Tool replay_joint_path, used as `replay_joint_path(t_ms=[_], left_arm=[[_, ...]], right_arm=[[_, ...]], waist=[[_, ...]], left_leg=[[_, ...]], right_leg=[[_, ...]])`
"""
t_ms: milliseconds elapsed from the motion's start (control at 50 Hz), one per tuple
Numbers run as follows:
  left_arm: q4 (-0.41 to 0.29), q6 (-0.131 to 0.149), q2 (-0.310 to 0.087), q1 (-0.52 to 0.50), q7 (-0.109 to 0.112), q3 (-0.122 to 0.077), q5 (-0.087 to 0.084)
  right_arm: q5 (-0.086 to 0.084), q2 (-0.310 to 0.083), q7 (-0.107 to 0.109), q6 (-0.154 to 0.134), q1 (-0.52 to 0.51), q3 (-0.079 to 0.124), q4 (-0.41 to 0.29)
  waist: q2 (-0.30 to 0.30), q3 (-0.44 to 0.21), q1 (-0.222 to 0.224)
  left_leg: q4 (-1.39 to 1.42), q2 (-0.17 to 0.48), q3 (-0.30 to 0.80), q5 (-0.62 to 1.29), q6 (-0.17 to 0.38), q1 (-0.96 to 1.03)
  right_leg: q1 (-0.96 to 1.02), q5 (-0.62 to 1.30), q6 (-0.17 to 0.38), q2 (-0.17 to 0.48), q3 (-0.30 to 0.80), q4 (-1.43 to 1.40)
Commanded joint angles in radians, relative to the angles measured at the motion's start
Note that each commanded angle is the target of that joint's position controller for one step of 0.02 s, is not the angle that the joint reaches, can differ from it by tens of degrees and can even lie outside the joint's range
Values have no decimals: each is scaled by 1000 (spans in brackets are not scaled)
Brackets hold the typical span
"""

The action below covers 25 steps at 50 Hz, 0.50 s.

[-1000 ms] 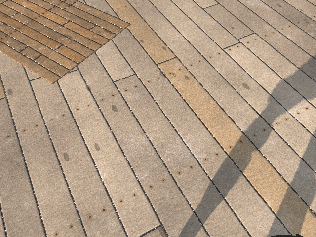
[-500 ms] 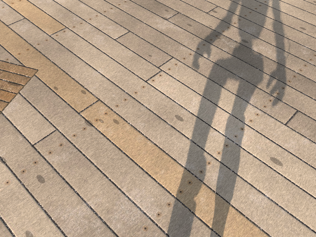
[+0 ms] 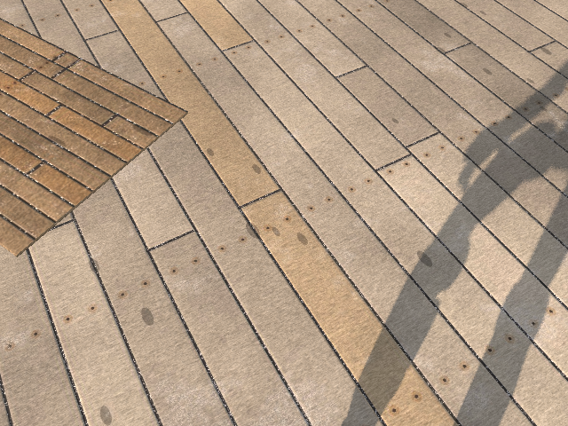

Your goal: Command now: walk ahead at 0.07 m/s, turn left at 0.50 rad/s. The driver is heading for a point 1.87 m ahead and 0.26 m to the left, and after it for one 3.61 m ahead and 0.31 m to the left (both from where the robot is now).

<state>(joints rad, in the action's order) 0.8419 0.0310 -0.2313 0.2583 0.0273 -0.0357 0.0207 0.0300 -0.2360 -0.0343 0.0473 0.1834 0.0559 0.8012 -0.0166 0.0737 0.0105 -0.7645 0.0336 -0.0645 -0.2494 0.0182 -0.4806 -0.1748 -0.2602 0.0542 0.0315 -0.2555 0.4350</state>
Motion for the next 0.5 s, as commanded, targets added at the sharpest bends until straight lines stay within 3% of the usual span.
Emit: replay_joint_path(t_ms=[20,60,80,100,120,140,180,200,220,280,400,500], left_arm=[[-50,-9,-169,8,0,-48,1],[-45,-26,-177,8,4,-55,-1],[-34,-34,-168,54,2,-56,6],[-71,-41,-110,76,-3,-42,14],[-123,-61,-97,-1,3,-34,1],[-117,-73,-124,-30,3,-37,7],[-106,-64,-110,-53,1,-37,-8],[-104,-63,-125,-47,0,-42,5],[-92,-66,-127,-22,-2,-44,15],[-98,-77,-106,-16,-5,-40,4],[-139,-78,-106,-87,2,-34,-2],[-149,-58,-112,-42,10,-30,-18]], right_arm=[[-1,-68,-3,-5,14,15,-79],[-1,-68,1,-18,38,18,-86],[6,-106,10,-33,84,29,-76],[16,-232,25,-48,128,56,-86],[-21,-301,28,-37,185,81,-74],[-34,-261,30,-29,200,75,-69],[-24,-182,43,-11,60,49,-89],[-30,-159,47,-8,13,43,-103],[-27,-147,45,-9,-5,39,-112],[-24,-179,35,-21,30,49,-106],[-10,-204,29,-9,55,62,-110],[-6,-210,16,0,15,69,-120]], waist=[[140,-96,2],[99,-102,-19],[-7,-137,-35],[-252,-169,-27],[-302,-203,-78],[-133,-185,-81],[-69,-79,-20],[-84,-75,-3],[-84,-102,5],[-53,-144,0],[-104,-119,-41],[-123,-133,-24]], left_leg=[[67,-7,-18,-74,28,91],[218,-25,-27,-23,53,181],[332,-3,53,107,76,284],[390,252,387,471,142,411],[423,374,594,658,333,440],[430,338,520,580,342,441],[455,210,380,410,262,327],[456,169,346,394,233,311],[448,144,323,435,224,309],[444,133,338,410,223,323],[476,122,456,88,227,283],[447,103,544,142,191,231]], right_leg=[[40,502,124,306,137,-32],[22,391,78,293,115,78],[-22,259,22,240,80,222],[-209,-121,-44,127,18,505],[-384,-455,-77,-52,142,674],[-419,-399,-86,-9,237,755],[-417,-229,-85,19,279,700],[-397,-180,-87,21,279,665],[-367,-153,-89,3,269,675],[-343,-144,-99,-14,279,612],[-307,-150,-95,-39,297,421],[-148,-165,-59,-88,293,231]])
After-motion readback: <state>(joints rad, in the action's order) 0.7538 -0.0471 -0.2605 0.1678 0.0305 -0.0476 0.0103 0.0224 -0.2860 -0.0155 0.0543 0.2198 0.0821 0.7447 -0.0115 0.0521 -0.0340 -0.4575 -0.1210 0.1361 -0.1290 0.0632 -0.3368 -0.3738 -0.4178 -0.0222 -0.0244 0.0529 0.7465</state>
